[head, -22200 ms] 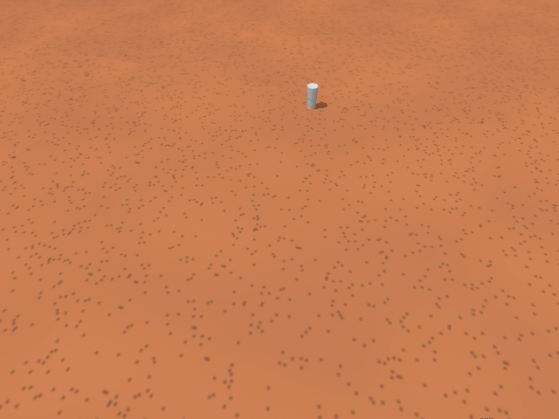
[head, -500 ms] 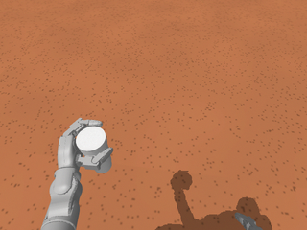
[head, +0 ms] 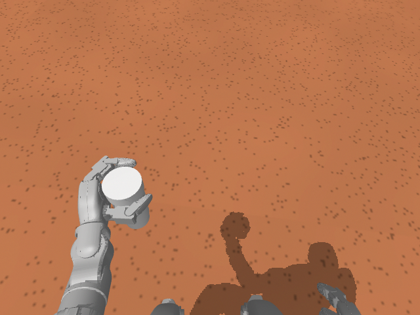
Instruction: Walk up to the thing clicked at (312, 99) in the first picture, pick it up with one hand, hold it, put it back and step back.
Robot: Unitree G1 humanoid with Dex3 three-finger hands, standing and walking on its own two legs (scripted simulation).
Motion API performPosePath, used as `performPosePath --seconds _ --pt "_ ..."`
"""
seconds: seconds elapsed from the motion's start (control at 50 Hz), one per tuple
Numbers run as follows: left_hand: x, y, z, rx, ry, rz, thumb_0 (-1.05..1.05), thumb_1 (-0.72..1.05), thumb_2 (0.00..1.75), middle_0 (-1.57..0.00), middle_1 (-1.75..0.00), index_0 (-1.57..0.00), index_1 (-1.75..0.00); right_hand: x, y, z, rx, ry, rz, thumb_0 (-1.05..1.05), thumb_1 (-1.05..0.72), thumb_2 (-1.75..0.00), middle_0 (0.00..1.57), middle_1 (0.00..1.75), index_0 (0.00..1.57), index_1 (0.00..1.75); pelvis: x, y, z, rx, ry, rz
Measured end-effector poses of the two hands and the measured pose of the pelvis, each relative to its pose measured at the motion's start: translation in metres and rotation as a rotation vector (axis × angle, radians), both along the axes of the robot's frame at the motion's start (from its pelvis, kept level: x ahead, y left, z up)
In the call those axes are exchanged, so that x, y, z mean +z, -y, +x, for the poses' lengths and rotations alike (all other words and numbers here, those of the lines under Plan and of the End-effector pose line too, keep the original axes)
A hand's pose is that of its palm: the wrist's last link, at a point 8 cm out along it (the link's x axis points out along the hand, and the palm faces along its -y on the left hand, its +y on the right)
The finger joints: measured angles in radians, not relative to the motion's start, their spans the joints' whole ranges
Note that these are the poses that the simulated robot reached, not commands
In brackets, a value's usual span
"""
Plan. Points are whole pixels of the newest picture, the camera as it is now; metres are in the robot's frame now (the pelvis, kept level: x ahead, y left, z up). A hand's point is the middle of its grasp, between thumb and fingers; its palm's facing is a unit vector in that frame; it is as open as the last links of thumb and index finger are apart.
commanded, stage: crouch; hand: left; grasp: from the side
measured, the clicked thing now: (130, 202) +0.35 +0.17 -0.04
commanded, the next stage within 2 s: lower in 1.54 s
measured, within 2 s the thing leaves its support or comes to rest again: neither
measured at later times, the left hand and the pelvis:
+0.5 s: hand (141, 213) +0.41 +0.19 -0.24, palm faces +0.18 -0.98 -0.01, open 9.4 cm; pelvis -0.04 +0.00 -0.21, yaw -2 degrees
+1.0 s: hand (148, 219) +0.46 +0.21 -0.41, palm faces +0.17 -0.98 -0.01, open 9.4 cm; pelvis -0.08 +0.01 -0.36, yaw -5 degrees
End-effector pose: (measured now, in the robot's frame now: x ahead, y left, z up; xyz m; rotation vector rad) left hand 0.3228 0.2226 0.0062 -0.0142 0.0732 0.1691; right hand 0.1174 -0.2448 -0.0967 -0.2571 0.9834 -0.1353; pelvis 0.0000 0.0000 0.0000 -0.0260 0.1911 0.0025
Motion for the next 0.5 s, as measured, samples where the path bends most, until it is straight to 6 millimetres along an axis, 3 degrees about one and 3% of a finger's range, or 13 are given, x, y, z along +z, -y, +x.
performPosePath --seconds 0.12,0.3,0.5 --pt "-0.057 -0.003 0.016 -0.001 0.027 0.005 -0.03 -0.22 0.98 -0.77 -0.96 -0.74 -0.95 -0.042 0.01 -0.014 0.02 -0.058 -0.03 0.01 -0.88 -0.9 0.2 0.3 0.21 0.3 -0.042 0.003 -0.01 0.001 -0.135 -0.007" --pt "-0.154 -0.012 0.046 -0.017 0.061 0.04 -0.03 -0.22 0.98 -0.77 -0.96 -0.74 -0.95 -0.139 0.019 -0.039 0.023 -0.174 -0.046 0.01 -0.89 -0.9 0.2 0.3 0.21 0.3 -0.132 0.004 -0.023 -0.009 -0.305 -0.021" --pt "-0.244 -0.021 0.058 0.012 0.028 0.025 -0.03 -0.22 0.98 -0.78 -0.96 -0.75 -0.94 -0.226 0.014 -0.072 0.031 -0.285 -0.02 0.01 -0.91 -0.91 0.2 0.3 0.21 0.3 -0.207 0.003 -0.042 -0.014 -0.388 -0.024"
